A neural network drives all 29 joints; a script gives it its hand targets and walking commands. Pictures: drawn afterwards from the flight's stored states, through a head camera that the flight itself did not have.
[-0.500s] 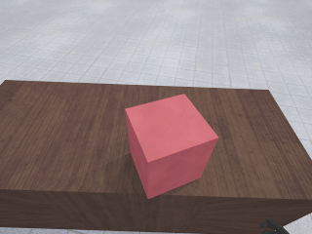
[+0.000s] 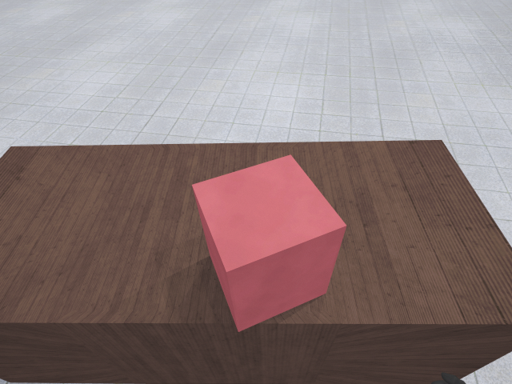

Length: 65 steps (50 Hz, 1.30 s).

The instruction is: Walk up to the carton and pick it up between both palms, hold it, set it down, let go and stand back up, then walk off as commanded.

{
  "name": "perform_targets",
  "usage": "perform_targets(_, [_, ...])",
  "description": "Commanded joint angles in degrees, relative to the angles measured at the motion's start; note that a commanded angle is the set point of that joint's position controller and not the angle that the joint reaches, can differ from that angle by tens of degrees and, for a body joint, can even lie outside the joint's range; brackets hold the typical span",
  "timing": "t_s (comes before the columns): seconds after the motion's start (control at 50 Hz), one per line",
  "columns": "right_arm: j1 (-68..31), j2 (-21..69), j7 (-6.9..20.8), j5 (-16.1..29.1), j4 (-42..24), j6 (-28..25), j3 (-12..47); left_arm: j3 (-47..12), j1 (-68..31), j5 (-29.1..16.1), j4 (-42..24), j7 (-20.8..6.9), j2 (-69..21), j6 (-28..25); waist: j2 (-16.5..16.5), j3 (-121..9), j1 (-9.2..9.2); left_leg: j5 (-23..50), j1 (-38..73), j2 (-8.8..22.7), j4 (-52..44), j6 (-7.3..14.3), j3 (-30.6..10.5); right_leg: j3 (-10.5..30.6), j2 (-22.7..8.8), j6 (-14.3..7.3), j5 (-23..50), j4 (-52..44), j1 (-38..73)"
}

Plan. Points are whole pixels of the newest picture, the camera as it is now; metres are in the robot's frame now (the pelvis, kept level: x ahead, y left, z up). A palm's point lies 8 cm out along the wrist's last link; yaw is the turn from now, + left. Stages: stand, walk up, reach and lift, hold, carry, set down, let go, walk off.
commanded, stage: walk up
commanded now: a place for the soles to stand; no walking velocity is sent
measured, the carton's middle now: (264, 243) +0.41 +0.00 -0.06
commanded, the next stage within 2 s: reach and lift in 1.14 s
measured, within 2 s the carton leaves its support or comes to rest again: neither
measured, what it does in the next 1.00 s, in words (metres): stands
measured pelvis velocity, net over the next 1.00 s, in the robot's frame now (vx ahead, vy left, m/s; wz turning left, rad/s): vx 0.02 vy -0.01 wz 0.00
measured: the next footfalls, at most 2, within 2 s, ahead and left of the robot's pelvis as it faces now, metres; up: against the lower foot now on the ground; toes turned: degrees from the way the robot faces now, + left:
none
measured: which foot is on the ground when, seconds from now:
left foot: down 0.00-1.00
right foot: down 0.00-1.00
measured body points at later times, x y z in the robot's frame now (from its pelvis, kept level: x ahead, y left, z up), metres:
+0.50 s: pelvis +0.02 +0.00 +0.00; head +0.03 +0.00 +0.45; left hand +0.11 +0.32 -0.10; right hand +0.14 -0.31 -0.08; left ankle +0.03 +0.12 -0.71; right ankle +0.05 -0.12 -0.71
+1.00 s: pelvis +0.02 -0.01 +0.00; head +0.04 +0.00 +0.45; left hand +0.13 +0.31 -0.10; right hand +0.14 -0.32 -0.08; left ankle +0.03 +0.12 -0.71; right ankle +0.05 -0.12 -0.71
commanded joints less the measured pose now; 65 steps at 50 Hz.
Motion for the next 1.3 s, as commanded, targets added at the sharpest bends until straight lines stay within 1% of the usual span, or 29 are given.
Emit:
perform_targets(0.0, [6.77,-10.33,-1.13,-0.94,2.48,-2.47,-5.97,1.68,-4.10,0.85,-5.33,-0.06,10.75,0.62,-5.82,1.58,-2.04,2.81,10.20,1.73,-18.78,1.72,-5.00,10.64,-7.84,-4.72,-8.55,-8.39,-8.27])
perform_targets(0.02, [5.16,-13.74,-1.32,-1.44,1.40,-2.90,-6.38,0.95,-3.85,0.41,-5.72,-0.13,7.79,0.80,4.95,2.43,-1.46,-7.19,8.29,10.69,-26.13,5.33,-22.43,6.90,-3.00,-1.35,-11.82,0.11,-13.17])
perform_targets(0.04, [2.86,-15.93,-1.16,-1.06,0.54,-3.15,-6.52,1.44,-3.90,0.42,-4.97,0.08,9.15,1.08,6.98,4.84,-0.82,-18.98,3.00,17.82,-31.62,9.70,-31.35,-0.14,0.96,0.17,-13.40,6.29,-12.32])
perform_targets(0.06, [1.82,-16.48,-1.05,-0.79,0.25,-3.22,-6.75,2.45,-3.18,0.57,-4.01,0.10,11.83,0.98,4.77,7.16,-0.45,-19.58,-1.23,19.22,-32.47,12.05,-31.45,1.38,-0.29,-0.13,-11.85,8.66,-9.86])
perform_targets(0.14, [-3.10,-12.51,-0.54,-0.10,-0.48,-2.72,-4.86,2.60,2.55,1.09,-1.69,-0.51,10.28,-0.68,5.68,1.98,2.42,3.43,-4.00,9.36,-20.52,6.56,-12.50,-0.75,0.90,-1.56,-4.51,-7.72,6.53])
perform_targets(0.2, [-2.39,-7.78,-0.62,1.04,-1.42,-1.95,-3.67,3.04,1.57,1.74,-1.98,0.28,15.61,-1.90,-7.62,-0.85,0.85,1.43,-8.10,0.25,-2.04,0.69,-1.77,25.02,-13.49,-7.82,-5.22,-19.36,8.23])
perform_targets(0.22, [-1.25,-9.07,-0.87,0.86,-0.59,-1.44,-4.23,3.08,0.54,1.57,-1.69,0.23,16.98,-1.68,-6.88,0.19,0.25,-4.63,-6.29,0.03,-0.94,0.82,-0.95,26.90,-16.57,-10.72,-8.06,-19.55,5.32])
perform_targets(0.3, [2.12,-10.60,-0.92,-0.05,0.84,-3.32,-4.93,1.12,-4.75,0.78,-2.52,0.00,11.70,-0.82,-2.01,-1.41,-1.89,10.14,6.31,4.71,-15.63,3.29,-8.67,10.80,-8.00,-4.31,7.01,-7.93,-2.71])
perform_targets(0.34, [0.58,-13.31,-0.92,0.29,0.46,-3.91,-5.17,0.77,-3.61,0.14,-2.43,-0.13,9.80,-0.68,2.64,-2.59,0.37,16.63,5.92,12.55,-19.23,7.91,-18.28,2.31,-1.37,-0.73,4.61,-0.16,-1.91])
perform_targets(0.36, [-0.60,-13.31,-0.88,0.53,0.62,-3.75,-4.99,0.95,-2.69,-0.05,-1.81,-0.03,10.20,-0.68,2.52,-2.12,1.09,19.73,4.72,12.80,-17.78,8.74,-16.32,1.28,-1.25,-0.79,2.70,-1.16,0.31])
perform_targets(0.52, [-0.46,-9.15,-1.64,0.59,-0.03,-3.25,-4.27,2.28,-1.46,1.11,-1.53,-0.41,14.73,-0.22,-8.10,-2.98,0.19,2.91,-1.01,0.30,-4.97,1.80,-0.38,17.91,-13.04,-9.91,1.92,-12.67,5.06])
perform_targets(0.56, [2.33,-10.32,-1.61,0.06,1.05,-3.88,-4.66,1.67,-4.78,0.94,-2.55,-0.48,12.55,0.27,-5.12,-2.37,-1.44,5.55,4.44,2.59,-12.16,2.99,-4.78,12.32,-9.44,-6.62,3.45,-8.09,-0.38])
perform_targets(0.62, [3.88,-15.84,-1.59,0.14,1.35,-4.64,-5.95,1.41,-5.34,0.39,-3.16,-0.52,9.62,0.79,4.90,-0.17,-0.42,12.85,8.28,17.37,-21.13,12.05,-23.99,-0.54,0.42,-0.56,-8.06,6.29,-8.49])
perform_targets(0.66, [1.49,-15.68,-1.46,0.25,1.02,-4.24,-5.85,1.62,-3.64,0.55,-2.94,-0.71,9.61,0.24,4.58,-0.52,1.00,21.30,7.16,15.51,-17.47,11.56,-18.64,0.62,-0.34,-1.31,-9.71,-3.36,-2.89])
perform_targets(0.7, [-0.72,-12.44,-1.48,0.77,-0.31,-3.80,-4.77,2.35,-0.48,1.17,-2.06,-0.73,11.73,-0.90,1.08,-4.37,1.91,23.69,0.35,8.70,-10.59,5.64,-9.52,6.12,-2.84,-3.33,6.69,-7.47,8.74])
perform_targets(0.74, [-1.56,-7.90,-1.74,1.24,-1.07,-3.32,-3.53,3.00,1.27,1.17,-1.20,-0.49,15.05,-1.29,-8.97,-4.79,1.36,7.24,-7.23,-0.22,1.65,0.41,0.67,22.15,-14.55,-10.45,12.13,-14.53,13.44])
perform_targets(0.78, [-0.46,-8.78,-1.97,0.72,-0.28,-2.82,-3.94,2.97,0.74,1.27,-1.35,-0.46,16.16,-0.71,-10.21,-3.06,1.14,-9.01,-7.59,-0.02,-0.10,1.01,-0.06,22.93,-17.40,-13.64,12.59,-14.42,11.93])
perform_targets(0.84, [3.42,-9.24,-1.73,0.30,1.40,-4.11,-4.51,1.79,-5.15,0.76,-2.57,-0.44,12.22,0.16,-6.76,-3.11,-1.86,10.07,6.03,1.33,-14.02,2.30,-2.31,11.71,-10.69,-7.09,16.19,-8.50,2.37])
perform_targets(0.86, [5.02,-12.19,-1.84,-0.12,1.52,-4.60,-5.27,1.30,-6.86,0.45,-3.60,-0.55,10.26,0.19,-0.88,-3.60,-2.51,16.97,9.58,6.64,-16.63,4.54,-10.99,7.00,-6.53,-3.49,16.07,-0.79,-2.74])
perform_targets(0.88, [5.43,-14.85,-1.90,-0.30,1.33,-5.00,-5.77,1.08,-7.17,0.32,-4.13,-0.70,9.00,0.43,3.90,-3.58,-1.67,18.13,11.23,13.52,-20.28,8.29,-21.29,2.11,-1.13,-0.51,6.44,5.38,-6.83])
perform_targets(0.92, [3.49,-16.33,-1.63,0.26,1.64,-4.59,-6.00,1.40,-5.64,0.24,-3.27,-0.59,9.50,0.79,4.81,-0.88,0.08,22.13,8.63,17.76,-19.57,13.03,-21.40,-0.18,0.20,-0.53,-14.74,1.55,-5.05])
perform_targets(0.98, [-1.36,-12.34,-1.55,0.90,-0.25,-3.65,-4.61,2.29,-0.90,1.17,-1.82,-0.77,11.88,-0.83,0.80,-3.88,2.25,23.28,-0.70,7.97,-10.26,5.20,-8.50,6.66,-3.39,-3.43,5.50,-8.82,9.75])
perform_targets(1.02, [-1.70,-7.98,-1.76,1.27,-1.01,-2.96,-3.49,3.04,0.95,1.23,-0.97,-0.53,15.54,-1.25,-9.65,-4.05,1.59,2.60,-7.72,-0.54,1.66,0.41,1.22,23.14,-15.85,-10.73,7.55,-16.68,12.77])
perform_targets(1.04, [-1.55,-9.08,-1.98,0.98,-0.57,-2.60,-3.94,3.01,0.71,1.32,-1.23,-0.59,16.28,-0.97,-9.89,-3.03,1.64,-8.39,-7.64,-0.42,3.05,0.68,0.21,24.44,-18.15,-13.62,7.81,-16.82,11.05])
perform_targets(1.1, [2.58,-8.95,-1.72,0.63,1.31,-3.55,-4.32,2.32,-4.15,1.00,-1.95,-0.52,14.56,0.02,-8.87,-1.82,-1.16,1.87,0.87,0.18,-11.48,1.83,0.42,15.49,-13.49,-9.59,9.53,-12.91,5.94])
perform_targets(1.12, [4.48,-9.68,-1.74,0.28,2.01,-4.15,-4.59,1.69,-6.45,0.73,-2.59,-0.62,12.08,0.21,-6.73,-2.87,-2.23,9.86,7.04,1.56,-15.00,2.39,-2.69,11.22,-10.39,-6.51,12.78,-8.99,1.26])
perform_targets(1.14, [-15.63,-8.23,1.67,-5.38,13.19,-7.57,-10.12,1.53,-21.06,0.47,-12.98,2.28,-2.04,13.10,-1.02,-7.58,-5.57,10.39,-5.51,2.59,-23.17,1.53,-8.88,3.39,-0.97,1.36,1.65,-14.34,-3.12])
perform_targets(1.2, [-18.65,-12.55,2.86,-5.62,10.06,-8.40,-10.85,2.99,-21.75,2.06,-14.41,2.27,-3.97,17.08,1.86,-2.87,-3.51,4.20,-9.35,4.21,-27.18,1.04,-10.47,0.76,-0.78,1.43,-2.90,-13.31,-1.02])
perform_targets(1.28, [-18.70,-10.19,3.20,-2.19,3.65,-9.14,-9.90,6.01,-22.94,3.75,-23.22,3.18,0.04,18.60,-0.18,-16.35,-0.97,20.60,3.90,3.63,-22.02,0.55,-6.61,2.98,-3.45,0.48,9.15,-15.18,5.27])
